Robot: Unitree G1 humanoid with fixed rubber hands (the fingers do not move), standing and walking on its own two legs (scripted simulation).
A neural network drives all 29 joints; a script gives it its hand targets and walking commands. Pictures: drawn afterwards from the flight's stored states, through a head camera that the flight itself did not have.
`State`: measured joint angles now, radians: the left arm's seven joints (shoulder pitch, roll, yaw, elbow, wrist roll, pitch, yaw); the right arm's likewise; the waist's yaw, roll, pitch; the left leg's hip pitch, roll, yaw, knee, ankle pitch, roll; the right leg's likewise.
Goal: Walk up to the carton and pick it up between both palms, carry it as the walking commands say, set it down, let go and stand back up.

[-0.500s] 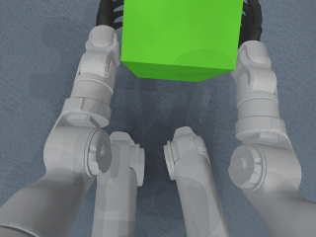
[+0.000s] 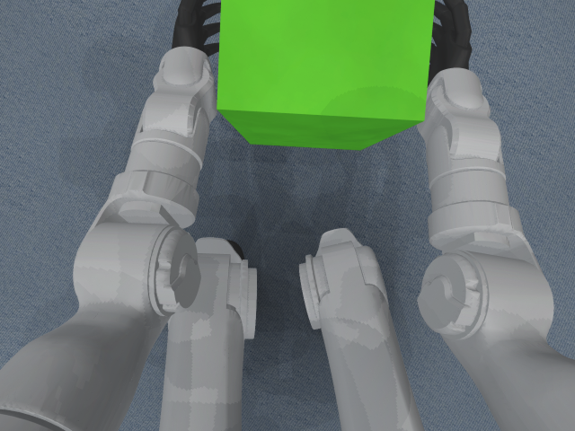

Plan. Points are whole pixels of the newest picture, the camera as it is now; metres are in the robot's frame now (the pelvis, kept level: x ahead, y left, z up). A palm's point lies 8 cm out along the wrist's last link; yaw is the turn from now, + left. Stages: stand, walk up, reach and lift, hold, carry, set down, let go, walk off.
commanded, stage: set down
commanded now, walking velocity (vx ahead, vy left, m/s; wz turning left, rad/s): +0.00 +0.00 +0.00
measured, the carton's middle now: (314, 76) +0.52 -0.05 -0.21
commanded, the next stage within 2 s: none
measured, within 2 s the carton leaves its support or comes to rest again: rests again in 0.88 s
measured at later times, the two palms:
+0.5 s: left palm (196, 56) +0.53 +0.10 -0.16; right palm (434, 78) +0.50 -0.19 -0.16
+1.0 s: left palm (196, 60) +0.53 +0.10 -0.17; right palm (429, 82) +0.49 -0.19 -0.17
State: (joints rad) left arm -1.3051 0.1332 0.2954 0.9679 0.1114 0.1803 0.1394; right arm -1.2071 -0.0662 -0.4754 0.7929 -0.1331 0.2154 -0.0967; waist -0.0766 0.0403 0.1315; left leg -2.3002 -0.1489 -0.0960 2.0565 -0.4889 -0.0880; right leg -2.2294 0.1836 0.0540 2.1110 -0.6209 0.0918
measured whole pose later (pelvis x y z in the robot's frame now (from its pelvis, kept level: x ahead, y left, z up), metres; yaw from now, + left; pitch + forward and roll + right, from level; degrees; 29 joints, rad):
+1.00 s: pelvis +0.01 +0.01 -0.02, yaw -1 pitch +39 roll -1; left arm -1.31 0.17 0.25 1.05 0.05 0.12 0.14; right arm -1.22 -0.10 -0.40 0.90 -0.08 0.15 -0.10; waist -0.07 0.03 0.20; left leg -2.30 -0.12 -0.06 2.16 -0.54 -0.06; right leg -2.23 0.15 0.04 2.20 -0.65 0.08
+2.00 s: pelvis +0.01 +0.01 +0.04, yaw -2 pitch +43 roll -1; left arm -1.15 0.27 0.14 0.88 -0.08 0.11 0.12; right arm -1.06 -0.22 -0.24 0.83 0.11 0.08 -0.09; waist -0.08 0.01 0.06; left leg -2.17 -0.07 -0.05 1.97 -0.54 -0.04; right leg -2.13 0.09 0.02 1.99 -0.61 0.04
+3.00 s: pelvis +0.05 +0.01 +0.27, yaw -2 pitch +43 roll -1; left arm -0.93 0.14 0.25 0.87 0.13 0.08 0.07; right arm -0.86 -0.15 -0.36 0.85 -0.05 0.03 0.01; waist -0.07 0.03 -0.11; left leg -1.46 -0.05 -0.08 1.02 -0.30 -0.02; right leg -1.43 0.05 0.05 1.02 -0.33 0.02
